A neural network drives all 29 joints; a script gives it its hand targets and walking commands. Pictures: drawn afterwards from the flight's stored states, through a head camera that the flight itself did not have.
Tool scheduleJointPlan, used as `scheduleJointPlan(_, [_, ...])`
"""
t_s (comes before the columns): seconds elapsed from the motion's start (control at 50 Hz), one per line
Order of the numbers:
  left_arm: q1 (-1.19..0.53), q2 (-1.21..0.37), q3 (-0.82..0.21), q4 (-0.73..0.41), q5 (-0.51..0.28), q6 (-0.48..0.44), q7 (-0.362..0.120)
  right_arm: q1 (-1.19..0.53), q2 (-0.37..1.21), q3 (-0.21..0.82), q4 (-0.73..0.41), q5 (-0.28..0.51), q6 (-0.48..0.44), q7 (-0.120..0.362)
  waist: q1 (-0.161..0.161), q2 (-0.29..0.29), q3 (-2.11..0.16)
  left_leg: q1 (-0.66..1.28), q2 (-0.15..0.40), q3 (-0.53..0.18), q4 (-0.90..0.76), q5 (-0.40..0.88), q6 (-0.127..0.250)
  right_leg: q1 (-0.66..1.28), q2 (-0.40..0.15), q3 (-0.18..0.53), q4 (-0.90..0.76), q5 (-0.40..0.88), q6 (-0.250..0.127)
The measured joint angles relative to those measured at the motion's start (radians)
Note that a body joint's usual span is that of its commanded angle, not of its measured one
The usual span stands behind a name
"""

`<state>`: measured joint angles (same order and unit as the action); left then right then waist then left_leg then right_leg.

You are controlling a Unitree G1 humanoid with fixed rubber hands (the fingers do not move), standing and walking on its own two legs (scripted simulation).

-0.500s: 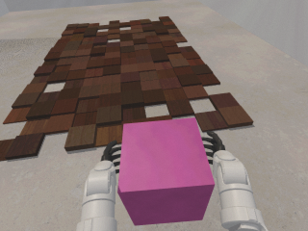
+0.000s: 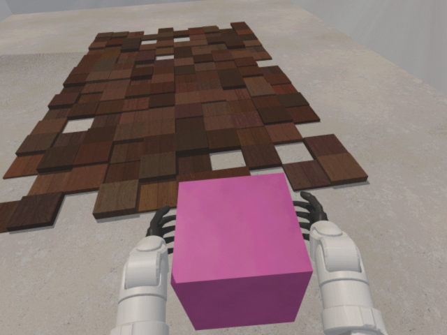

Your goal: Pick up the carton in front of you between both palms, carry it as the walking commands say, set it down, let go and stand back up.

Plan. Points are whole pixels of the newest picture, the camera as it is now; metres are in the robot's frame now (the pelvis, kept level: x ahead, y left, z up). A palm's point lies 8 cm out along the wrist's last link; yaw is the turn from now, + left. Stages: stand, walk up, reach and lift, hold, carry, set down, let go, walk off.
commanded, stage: hold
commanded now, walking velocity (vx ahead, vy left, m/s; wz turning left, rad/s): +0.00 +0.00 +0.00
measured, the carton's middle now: (238, 254) +0.30 +0.00 -0.03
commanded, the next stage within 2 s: carry in 0.08 s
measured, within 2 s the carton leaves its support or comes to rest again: neither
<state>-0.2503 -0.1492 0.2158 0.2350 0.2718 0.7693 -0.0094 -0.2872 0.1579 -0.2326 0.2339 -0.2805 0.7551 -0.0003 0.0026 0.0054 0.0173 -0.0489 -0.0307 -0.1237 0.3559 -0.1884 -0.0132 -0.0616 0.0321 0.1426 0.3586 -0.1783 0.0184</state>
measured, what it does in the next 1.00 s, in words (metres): walks ahead: right foot, then left foot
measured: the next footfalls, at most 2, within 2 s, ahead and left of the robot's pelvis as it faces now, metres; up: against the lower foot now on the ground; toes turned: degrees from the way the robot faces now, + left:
right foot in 0.58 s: +0.18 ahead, -0.10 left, +0.00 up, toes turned -8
left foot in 0.94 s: +0.55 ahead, +0.10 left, +0.00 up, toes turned +12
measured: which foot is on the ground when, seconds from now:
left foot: down 0.00-0.60, up 0.62-0.92, down 0.94-1.00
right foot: down 0.00-0.46, up 0.48-0.56, down 0.58-0.94, up 0.96-1.00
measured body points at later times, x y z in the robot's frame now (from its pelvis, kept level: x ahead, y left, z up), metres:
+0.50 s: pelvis +0.10 +0.00 -0.02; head +0.08 -0.01 +0.43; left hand +0.38 +0.16 +0.06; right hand +0.40 -0.14 +0.06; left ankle +0.03 +0.13 -0.75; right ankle +0.04 -0.12 -0.73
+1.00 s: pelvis +0.40 +0.03 -0.03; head +0.41 +0.03 +0.42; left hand +0.67 +0.19 +0.05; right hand +0.69 -0.12 +0.06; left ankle +0.51 +0.09 -0.75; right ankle +0.17 -0.08 -0.69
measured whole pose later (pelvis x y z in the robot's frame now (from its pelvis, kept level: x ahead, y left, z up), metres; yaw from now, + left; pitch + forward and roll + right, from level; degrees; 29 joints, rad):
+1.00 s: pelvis +0.40 +0.03 -0.03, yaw +1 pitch +2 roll +1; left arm -0.17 -0.13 0.14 -0.39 0.10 1.24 0.09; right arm -0.22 0.14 -0.10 -0.34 -0.11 1.20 -0.10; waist 0.00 -0.03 -0.03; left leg -0.49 0.00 0.25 0.58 -0.13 0.11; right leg -0.04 -0.09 -0.11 0.84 -0.47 0.01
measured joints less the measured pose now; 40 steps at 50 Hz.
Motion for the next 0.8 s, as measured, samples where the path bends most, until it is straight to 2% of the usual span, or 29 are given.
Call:
scheduleJointPlan(0.1, [0.007,0.002,-0.007,-0.014,-0.005,0.008,0.005,0.004,-0.001,0.005,-0.007,0.005,0.003,-0.001,-0.003,-0.001,-0.029,-0.048,0.003,0.010,0.037,-0.018,0.000,-0.047,-0.003,-0.011,0.036,-0.020,0.000])
scheduleJointPlan(0.16, [0.035,0.007,-0.028,-0.054,-0.021,0.019,0.013,0.027,-0.007,0.028,-0.038,0.025,0.011,-0.007,-0.003,-0.001,-0.080,-0.116,0.017,0.041,0.096,-0.104,0.004,-0.121,-0.020,-0.050,0.110,-0.132,-0.008])
scheduleJointPlan(0.22, [0.055,0.011,-0.043,-0.126,-0.052,0.047,0.027,0.043,-0.011,0.053,-0.106,0.054,0.040,-0.021,0.001,0.001,-0.113,-0.165,0.033,0.064,0.124,-0.092,0.000,-0.178,-0.039,-0.092,0.158,-0.159,-0.016])
scheduleJointPlan(0.26, [0.066,0.013,-0.053,-0.180,-0.079,0.079,0.038,0.054,-0.013,0.067,-0.162,0.076,0.074,-0.034,0.003,0.006,-0.127,-0.188,0.045,0.070,0.156,-0.092,-0.005,-0.195,-0.045,-0.119,0.179,-0.156,-0.014])
scheduleJointPlan(0.32, [0.069,0.015,-0.074,-0.260,-0.113,0.150,0.061,0.069,-0.025,0.082,-0.256,0.108,0.147,-0.047,0.002,0.013,-0.152,-0.227,0.069,0.081,0.231,-0.182,0.000,-0.203,-0.051,-0.156,0.189,-0.131,-0.010])
scheduleJointPlan(0.36, [0.066,0.012,-0.100,-0.298,-0.122,0.199,0.078,0.079,-0.047,0.087,-0.307,0.133,0.198,-0.052,-0.005,0.009,-0.166,-0.256,0.081,0.123,0.264,-0.228,0.009,-0.200,-0.060,-0.176,0.200,-0.157,-0.005])
scheduleJointPlan(0.4, [0.077,0.014,-0.116,-0.344,-0.126,0.257,0.091,0.083,-0.057,0.094,-0.339,0.157,0.249,-0.062,-0.004,-0.009,-0.173,-0.241,0.073,0.163,0.222,-0.185,0.017,-0.186,-0.079,-0.175,0.199,-0.188,0.000])
scheduleJointPlan(0.42, [0.086,0.016,-0.116,-0.374,-0.131,0.286,0.095,0.081,-0.054,0.097,-0.354,0.167,0.274,-0.067,-0.003,-0.020,-0.175,-0.220,0.068,0.177,0.190,-0.142,0.010,-0.182,-0.088,-0.168,0.204,-0.202,0.003])
scheduleJointPlan(0.46, [0.106,0.025,-0.104,-0.440,-0.146,0.332,0.098,0.073,-0.032,0.104,-0.383,0.171,0.310,-0.077,0.002,-0.033,-0.175,-0.188,0.058,0.206,0.166,-0.149,-0.006,-0.211,-0.110,-0.176,0.282,-0.215,-0.003])
scheduleJointPlan(0.52, [0.134,0.032,-0.084,-0.515,-0.176,0.378,0.098,0.093,-0.016,0.140,-0.448,0.161,0.355,-0.092,0.002,0.005,-0.167,-0.142,0.082,0.223,0.131,-0.191,-0.011,-0.285,-0.088,-0.236,0.374,-0.321,-0.014])
scheduleJointPlan(0.56, [0.137,0.017,-0.081,-0.550,-0.182,0.401,0.098,0.113,-0.022,0.149,-0.507,0.164,0.388,-0.098,-0.006,0.032,-0.153,-0.108,0.105,0.216,0.106,-0.202,-0.023,-0.298,-0.058,-0.287,0.280,-0.275,-0.025])
scheduleJointPlan(0.6, [0.125,0.017,-0.108,-0.568,-0.181,0.415,0.098,0.129,-0.025,0.135,-0.569,0.168,0.414,-0.100,-0.025,0.050,-0.135,-0.107,0.127,0.200,0.168,-0.240,-0.028,-0.257,-0.035,-0.333,0.169,-0.113,-0.053])
scheduleJointPlan(0.64, [0.113,0.017,-0.135,-0.555,-0.174,0.422,0.098,0.144,-0.027,0.111,-0.598,0.177,0.431,-0.101,-0.027,0.038,-0.134,-0.197,0.123,0.199,0.398,-0.267,-0.015,-0.223,-0.041,-0.358,0.168,-0.128,-0.076])
scheduleJointPlan(0.68, [0.113,0.018,-0.141,-0.560,-0.167,0.440,0.099,0.138,-0.026,0.102,-0.595,0.185,0.447,-0.102,-0.020,0.010,-0.130,-0.306,0.097,0.205,0.608,-0.291,0.010,-0.172,-0.049,-0.356,0.124,-0.167,-0.079])
scheduleJointPlan(0.7, [0.115,0.018,-0.138,-0.568,-0.165,0.450,0.101,0.130,-0.026,0.101,-0.587,0.189,0.453,-0.103,-0.014,0.000,-0.129,-0.354,0.091,0.215,0.660,-0.278,0.020,-0.143,-0.051,-0.353,0.088,-0.167,-0.071])
scheduleJointPlan(0.74, [0.116,0.018,-0.127,-0.586,-0.164,0.466,0.105,0.112,-0.022,0.103,-0.576,0.192,0.458,-0.103,0.001,-0.016,-0.124,-0.437,0.087,0.237,0.666,-0.228,0.027,-0.078,-0.054,-0.343,0.009,-0.153,-0.056])
scheduleJointPlan(0.8, [0.105,0.017,-0.108,-0.611,-0.169,0.473,0.106,0.088,-0.019,0.110,-0.578,0.188,0.458,-0.101,0.024,-0.024,-0.110,-0.530,0.086,0.260,0.549,-0.122,0.024,0.017,-0.059,-0.328,-0.083,-0.154,-0.049])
